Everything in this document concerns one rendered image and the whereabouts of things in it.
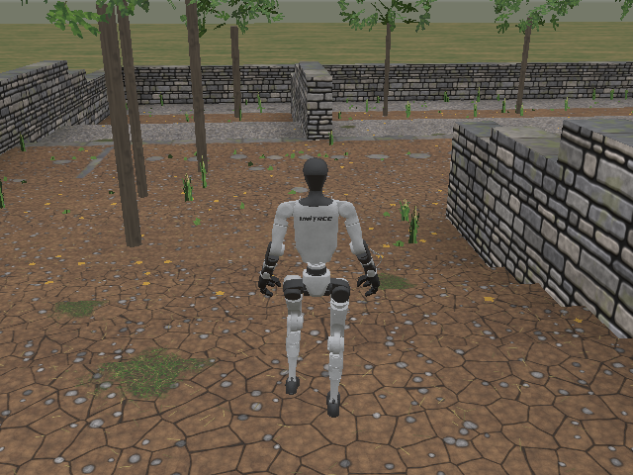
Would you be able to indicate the robot head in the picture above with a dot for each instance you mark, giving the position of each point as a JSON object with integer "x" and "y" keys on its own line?
{"x": 315, "y": 172}

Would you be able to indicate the right robot hand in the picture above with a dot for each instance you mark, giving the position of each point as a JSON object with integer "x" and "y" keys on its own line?
{"x": 369, "y": 280}

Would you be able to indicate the robot right thigh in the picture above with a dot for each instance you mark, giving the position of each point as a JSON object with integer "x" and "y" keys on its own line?
{"x": 339, "y": 301}

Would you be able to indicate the robot left forearm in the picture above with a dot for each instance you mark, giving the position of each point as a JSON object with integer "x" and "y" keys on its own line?
{"x": 269, "y": 264}

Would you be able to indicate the robot right forearm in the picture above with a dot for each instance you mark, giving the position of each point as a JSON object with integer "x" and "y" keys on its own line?
{"x": 367, "y": 262}

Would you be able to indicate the right robot upper arm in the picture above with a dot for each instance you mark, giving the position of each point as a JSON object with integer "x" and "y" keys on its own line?
{"x": 347, "y": 210}

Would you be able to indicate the left robot upper arm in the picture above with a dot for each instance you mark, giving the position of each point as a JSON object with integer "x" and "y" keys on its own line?
{"x": 285, "y": 210}

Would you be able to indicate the left robot hand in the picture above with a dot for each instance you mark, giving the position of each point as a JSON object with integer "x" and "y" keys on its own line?
{"x": 270, "y": 282}

